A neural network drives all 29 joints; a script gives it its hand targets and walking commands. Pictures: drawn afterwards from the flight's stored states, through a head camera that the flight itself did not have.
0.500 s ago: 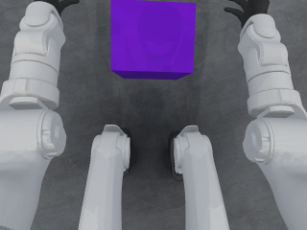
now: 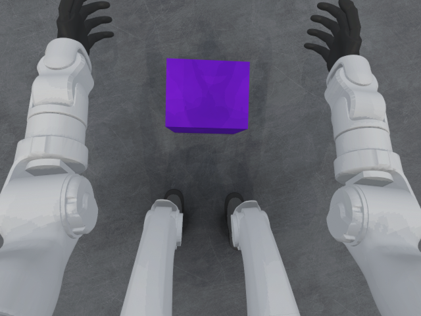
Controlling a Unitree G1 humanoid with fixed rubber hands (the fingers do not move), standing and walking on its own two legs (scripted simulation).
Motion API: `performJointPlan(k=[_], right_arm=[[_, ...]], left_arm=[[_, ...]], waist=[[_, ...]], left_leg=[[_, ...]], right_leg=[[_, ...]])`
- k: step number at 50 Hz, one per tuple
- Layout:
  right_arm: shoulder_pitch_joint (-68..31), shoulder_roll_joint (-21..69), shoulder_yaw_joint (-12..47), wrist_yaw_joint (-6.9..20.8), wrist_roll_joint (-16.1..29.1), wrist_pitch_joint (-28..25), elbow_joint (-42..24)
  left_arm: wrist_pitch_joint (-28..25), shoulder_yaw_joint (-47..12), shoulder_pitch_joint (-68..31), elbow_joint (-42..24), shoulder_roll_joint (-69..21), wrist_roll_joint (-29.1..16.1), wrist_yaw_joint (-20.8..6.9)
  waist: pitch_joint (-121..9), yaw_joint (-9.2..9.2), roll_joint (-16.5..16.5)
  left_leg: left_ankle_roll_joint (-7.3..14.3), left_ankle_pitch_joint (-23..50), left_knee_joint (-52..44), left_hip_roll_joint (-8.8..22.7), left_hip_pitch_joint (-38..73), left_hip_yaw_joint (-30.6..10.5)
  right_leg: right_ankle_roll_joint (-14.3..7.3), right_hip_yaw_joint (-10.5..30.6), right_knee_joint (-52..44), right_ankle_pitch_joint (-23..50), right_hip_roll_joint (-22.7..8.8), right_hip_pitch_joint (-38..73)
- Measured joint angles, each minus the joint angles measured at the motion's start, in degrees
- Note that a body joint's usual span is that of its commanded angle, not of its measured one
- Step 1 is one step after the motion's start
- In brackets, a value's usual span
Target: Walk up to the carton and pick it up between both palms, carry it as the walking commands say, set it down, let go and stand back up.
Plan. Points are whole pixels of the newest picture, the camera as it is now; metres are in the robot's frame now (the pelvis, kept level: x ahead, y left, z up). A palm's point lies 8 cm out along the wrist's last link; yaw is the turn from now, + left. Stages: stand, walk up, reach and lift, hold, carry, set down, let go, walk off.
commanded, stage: set down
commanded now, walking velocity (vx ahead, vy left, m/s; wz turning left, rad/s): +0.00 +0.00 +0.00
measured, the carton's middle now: (206, 102) +0.51 +0.00 -0.48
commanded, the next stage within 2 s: let go in 0.24 s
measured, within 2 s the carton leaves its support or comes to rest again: neither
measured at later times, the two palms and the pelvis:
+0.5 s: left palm (54, 62) +0.48 +0.22 -0.05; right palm (366, 76) +0.47 -0.21 -0.04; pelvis +0.03 +0.00 +0.08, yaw +1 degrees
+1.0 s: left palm out of the picture +0.30 +0.23 +0.06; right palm out of the picture +0.30 -0.22 +0.07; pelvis +0.08 +0.00 +0.15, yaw +0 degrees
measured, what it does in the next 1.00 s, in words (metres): rises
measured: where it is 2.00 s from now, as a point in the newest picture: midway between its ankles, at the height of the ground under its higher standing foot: (204, 229)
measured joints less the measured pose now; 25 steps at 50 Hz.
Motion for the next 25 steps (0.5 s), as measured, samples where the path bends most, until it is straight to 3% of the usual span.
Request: performJointPlan(k=[9, 16, 25], right_arm=[[2.20, 1.85, -2.61, 1.64, -3.47, -1.45, 1.08], [2.77, 3.68, -4.38, 2.01, -8.18, -2.28, 1.52], [17.61, 4.16, 0.33, 2.95, -8.79, -2.18, -8.17]], left_arm=[[-1.42, 2.56, 2.34, 0.66, -2.08, 3.12, -1.13], [-2.53, 5.44, 3.19, 1.78, -3.82, 7.29, -1.46], [-1.99, 1.86, 18.44, -9.71, -6.70, 8.64, -0.30]], waist=[[-0.45, -0.02, 0.16], [0.54, -0.28, 0.41], [1.57, 0.23, 0.33]], left_leg=[[0.09, 4.50, -12.63, 0.18, 9.68, -0.36], [0.06, 5.81, -16.64, 0.25, 13.25, -0.48], [0.20, 6.33, -21.84, 0.25, 20.57, -0.44]], right_leg=[[-0.05, 0.34, -12.80, 4.68, -0.33, 9.67], [-0.12, 0.36, -16.84, 6.03, -0.48, 13.23], [-0.34, 0.74, -21.82, 6.53, -0.67, 20.36]])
